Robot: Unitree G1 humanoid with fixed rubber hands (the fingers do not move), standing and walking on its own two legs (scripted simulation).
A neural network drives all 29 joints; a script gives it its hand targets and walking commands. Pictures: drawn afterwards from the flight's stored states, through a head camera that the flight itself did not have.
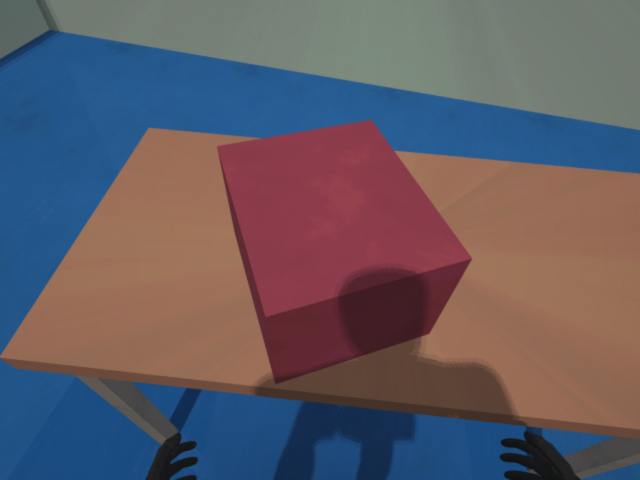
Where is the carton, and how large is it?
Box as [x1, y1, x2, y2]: [217, 120, 471, 383]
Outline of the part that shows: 371,120 217,146 234,231 275,383 428,333 471,259 471,257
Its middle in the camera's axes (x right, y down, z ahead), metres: +0.01 +0.00 +0.59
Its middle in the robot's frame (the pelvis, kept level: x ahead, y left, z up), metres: +0.45 +0.03 +0.01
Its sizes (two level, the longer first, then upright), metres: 0.294 0.249 0.199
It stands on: a table, 0.68 m high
